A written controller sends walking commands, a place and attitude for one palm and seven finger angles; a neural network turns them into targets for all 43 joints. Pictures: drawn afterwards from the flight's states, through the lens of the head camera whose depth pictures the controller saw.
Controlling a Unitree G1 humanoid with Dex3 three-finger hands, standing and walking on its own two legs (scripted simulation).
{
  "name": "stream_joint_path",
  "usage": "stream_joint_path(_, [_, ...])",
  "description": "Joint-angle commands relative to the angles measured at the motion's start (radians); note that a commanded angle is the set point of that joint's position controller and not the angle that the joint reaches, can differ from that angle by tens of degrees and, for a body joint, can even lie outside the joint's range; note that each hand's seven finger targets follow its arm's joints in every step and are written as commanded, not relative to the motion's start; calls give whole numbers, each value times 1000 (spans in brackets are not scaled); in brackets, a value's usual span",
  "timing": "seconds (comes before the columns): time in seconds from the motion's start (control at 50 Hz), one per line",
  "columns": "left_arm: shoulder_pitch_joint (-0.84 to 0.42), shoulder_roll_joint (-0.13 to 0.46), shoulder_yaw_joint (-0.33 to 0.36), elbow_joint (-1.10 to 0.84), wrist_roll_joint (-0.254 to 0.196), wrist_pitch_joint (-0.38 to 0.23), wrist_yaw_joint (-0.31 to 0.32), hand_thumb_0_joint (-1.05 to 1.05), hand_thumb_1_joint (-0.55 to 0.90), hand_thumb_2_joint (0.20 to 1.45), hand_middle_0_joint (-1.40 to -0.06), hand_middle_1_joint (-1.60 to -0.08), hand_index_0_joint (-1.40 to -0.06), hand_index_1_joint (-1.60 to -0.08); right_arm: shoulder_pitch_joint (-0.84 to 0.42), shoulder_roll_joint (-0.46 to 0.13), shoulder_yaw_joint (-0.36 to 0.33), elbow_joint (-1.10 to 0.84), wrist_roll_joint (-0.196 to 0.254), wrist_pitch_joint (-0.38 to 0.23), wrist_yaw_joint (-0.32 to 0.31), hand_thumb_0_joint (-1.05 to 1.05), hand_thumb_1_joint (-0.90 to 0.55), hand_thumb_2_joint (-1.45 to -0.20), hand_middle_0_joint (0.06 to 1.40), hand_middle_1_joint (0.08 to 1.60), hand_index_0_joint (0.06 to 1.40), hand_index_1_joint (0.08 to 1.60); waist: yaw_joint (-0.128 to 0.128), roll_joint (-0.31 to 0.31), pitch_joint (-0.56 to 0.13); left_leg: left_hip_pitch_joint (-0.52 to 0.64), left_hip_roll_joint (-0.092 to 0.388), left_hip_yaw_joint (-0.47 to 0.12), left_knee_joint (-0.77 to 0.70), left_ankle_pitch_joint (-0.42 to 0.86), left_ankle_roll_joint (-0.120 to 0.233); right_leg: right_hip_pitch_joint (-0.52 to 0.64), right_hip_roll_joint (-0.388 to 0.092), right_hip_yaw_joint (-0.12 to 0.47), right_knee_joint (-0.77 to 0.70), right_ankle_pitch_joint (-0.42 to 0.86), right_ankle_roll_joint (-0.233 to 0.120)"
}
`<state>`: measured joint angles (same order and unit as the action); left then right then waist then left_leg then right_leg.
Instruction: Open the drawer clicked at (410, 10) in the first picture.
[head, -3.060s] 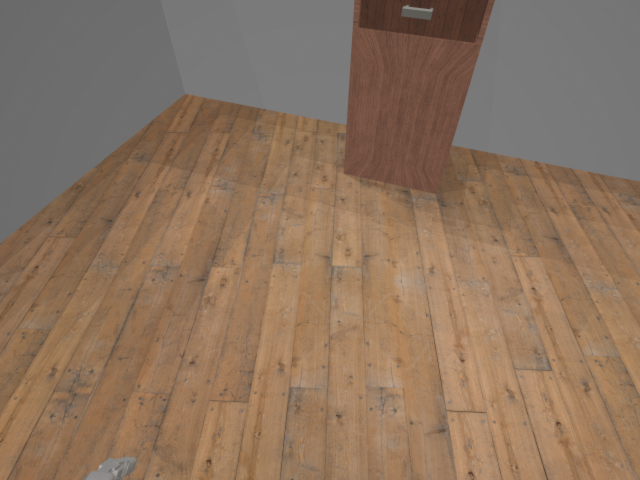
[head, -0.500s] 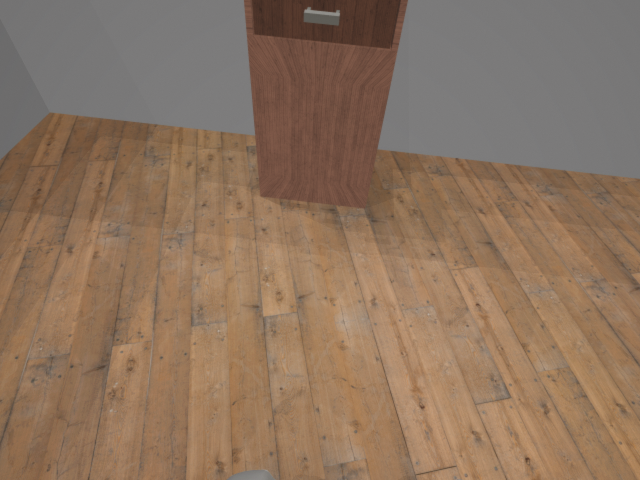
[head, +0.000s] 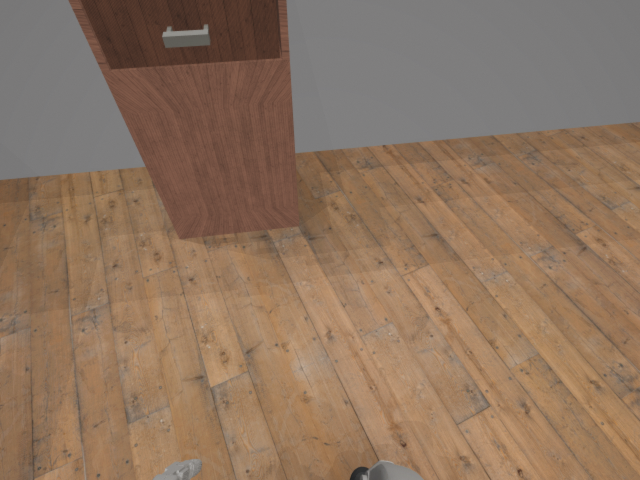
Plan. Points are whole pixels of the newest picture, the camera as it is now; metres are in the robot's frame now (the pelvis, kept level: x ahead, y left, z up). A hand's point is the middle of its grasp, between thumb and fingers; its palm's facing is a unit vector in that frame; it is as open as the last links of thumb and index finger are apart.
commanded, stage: walk to a spot facing it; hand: left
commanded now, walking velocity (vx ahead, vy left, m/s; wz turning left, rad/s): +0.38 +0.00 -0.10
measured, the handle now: (187, 34) +1.03 +0.30 +0.04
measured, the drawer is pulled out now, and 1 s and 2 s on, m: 0.00 0.00 0.00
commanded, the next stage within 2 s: take the last steps up to it in 0.26 s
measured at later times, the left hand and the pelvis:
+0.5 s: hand (181, 462) +0.18 +0.21 -0.18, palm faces +0.09 -0.98 -0.15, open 7.3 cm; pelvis +0.22 +0.04 +0.00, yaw +0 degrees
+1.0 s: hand (219, 325) +0.38 +0.17 -0.14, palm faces +0.14 -0.97 -0.22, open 7.3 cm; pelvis +0.38 +0.00 +0.02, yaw +4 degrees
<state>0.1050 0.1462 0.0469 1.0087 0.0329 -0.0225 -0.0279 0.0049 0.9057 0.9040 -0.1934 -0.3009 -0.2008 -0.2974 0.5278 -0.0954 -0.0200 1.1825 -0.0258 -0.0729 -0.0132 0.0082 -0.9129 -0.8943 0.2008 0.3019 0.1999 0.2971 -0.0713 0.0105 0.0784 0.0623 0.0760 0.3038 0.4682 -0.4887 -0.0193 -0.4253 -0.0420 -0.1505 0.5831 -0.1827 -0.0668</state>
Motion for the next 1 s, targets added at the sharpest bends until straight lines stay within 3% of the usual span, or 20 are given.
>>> stream_joint_path(0.0, [473,287,74,81,-16,-44,32,0,900,900,-200,-300,-200,-300,-16,-115,-23,-104,27,-22,-4,0,-900,-900,200,300,200,300,200,-216,-354,-660,-34,-113,859,-76,-2,817,-417,645,-190,333,-244])
stream_joint_path(0.02, [415,269,75,70,-25,-38,42,0,900,900,-200,-300,-200,-300,-85,-148,-32,-116,30,-17,-6,0,-900,-900,200,300,200,300,199,-126,-294,-675,21,-237,932,-25,28,703,-410,593,-228,271,-251])
stream_joint_path(0.06, [286,183,48,48,-20,-43,46,0,900,900,-200,-300,-200,-300,-184,-99,-36,-132,19,-2,2,0,-900,-900,200,300,200,300,143,-26,-75,-702,92,-278,885,100,23,407,-345,430,-280,222,-169])
stream_joint_path(0.14, [194,92,27,31,-1,-62,52,0,900,900,-200,-300,-200,-300,-83,-42,-39,-107,-1,42,10,0,-900,-900,200,300,200,300,31,-69,-12,-569,113,-256,679,166,-3,139,-256,193,-355,145,-96])
stream_joint_path(0.18, [161,109,21,24,-4,-63,47,0,900,900,-200,-300,-200,-300,-114,-44,-38,-127,3,53,20,0,-900,-900,200,300,200,300,19,-114,7,-543,112,-238,547,229,-16,92,-224,141,-384,96,-90])
stream_joint_path(0.3, [235,161,26,56,-6,-56,37,0,900,900,-200,-300,-200,-300,-296,-86,-35,-194,3,26,41,0,-900,-900,200,300,200,300,81,-157,23,-501,53,-164,229,292,-6,216,-208,135,-324,111,-66])
stream_joint_path(0.36, [252,160,23,66,-11,-46,43,0,900,900,-200,-300,-200,-300,-224,-127,-38,-167,-1,16,29,0,-900,-900,200,300,200,300,36,-65,-12,-307,8,-132,69,353,6,234,-173,83,-129,320,-25])
stream_joint_path(0.38, [266,149,19,63,-17,-41,41,0,900,900,-200,-300,-200,-300,-110,-183,-49,-136,-5,10,22,0,-900,-900,200,300,200,300,-5,30,-97,-127,38,-182,26,485,30,184,-125,32,56,288,15])
stream_joint_path(0.4, [298,96,14,46,-27,-39,38,0,900,900,-200,-300,-200,-300,-9,-289,-74,-119,-16,5,10,0,-900,-900,200,300,200,300,-30,257,-192,58,257,-456,-21,634,124,1,-16,-34,312,-34,65])
stream_joint_path(0.42, [269,88,4,16,-25,-41,36,0,900,900,-200,-300,-200,-300,43,-347,-78,-107,-4,16,6,0,-900,-900,200,300,200,300,-36,360,-228,84,400,-630,-111,707,223,-85,32,14,564,-445,72])
stream_joint_path(0.48, [165,99,16,11,-14,-33,29,0,900,900,-200,-300,-200,-300,-126,-239,-53,-138,0,11,-8,0,-900,-900,200,300,200,300,5,168,-53,-135,324,-519,-188,502,203,-180,-74,114,674,-291,70])
stream_joint_path(0.54, [230,57,10,37,-8,-10,17,0,900,900,-200,-300,-200,-300,-216,-198,-42,-151,3,3,-7,0,-900,-900,200,300,200,300,70,146,-42,-288,227,-342,-235,381,140,-48,-91,86,526,-197,90])
stream_joint_path(0.7, [145,38,10,-6,-4,-3,15,0,900,900,-200,-300,-200,-300,-194,-213,-64,-131,-2,21,-3,0,-900,-900,200,300,200,300,59,103,-25,-283,220,-345,-238,199,172,56,-67,28,100,-132,107])
stream_joint_path(0.76, [257,67,17,37,0,-17,19,0,900,900,-200,-300,-200,-300,-210,-191,-60,-123,2,29,1,0,-900,-900,200,300,200,300,117,31,-58,-348,149,-291,-77,121,107,268,-32,3,-90,-21,103])
stream_joint_path(0.78, [328,119,29,62,4,-28,25,0,900,900,-200,-300,-200,-300,-210,-156,-55,-126,7,29,5,0,-900,-900,200,300,200,300,150,-90,-70,-464,80,-226,90,57,67,403,-111,108,-172,-106,79])
stream_joint_path(0.8, [418,226,50,82,9,-36,34,0,900,900,-200,-300,-200,-300,-219,-88,-39,-155,12,28,14,0,-900,-900,200,300,200,300,184,-386,-70,-671,-39,-127,385,-68,27,502,-336,426,-325,-202,-1])
stream_joint_path(0.82, [456,253,46,81,-7,-29,44,0,900,900,-200,-300,-200,-300,-258,-131,-44,-187,8,40,17,0,-900,-900,200,300,200,300,191,-351,-59,-715,-19,-212,552,-113,32,451,-427,564,-433,-334,-64])
stream_joint_path(0.86, [342,183,40,63,-7,-37,49,0,900,900,-200,-300,-200,-300,-293,-130,-53,-170,1,42,24,0,-900,-900,200,300,200,300,149,-269,53,-741,40,-275,687,64,39,291,-379,505,-472,-447,-60])
stream_joint_path(0.9, [287,119,19,50,-8,-46,53,0,900,900,-200,-300,-200,-300,-268,-113,-52,-149,-1,45,28,0,-900,-900,200,300,200,300,102,-128,55,-695,69,-284,671,177,28,244,-324,325,-435,-228,-40])
stream_joint_path(0.98, [321,93,8,70,-6,-64,51,0,900,900,-200,-300,-200,-300,-242,-75,-45,-134,1,53,33,0,-900,-900,200,300,200,300,78,-115,13,-656,51,-234,543,245,2,296,-254,128,-394,129,-36])
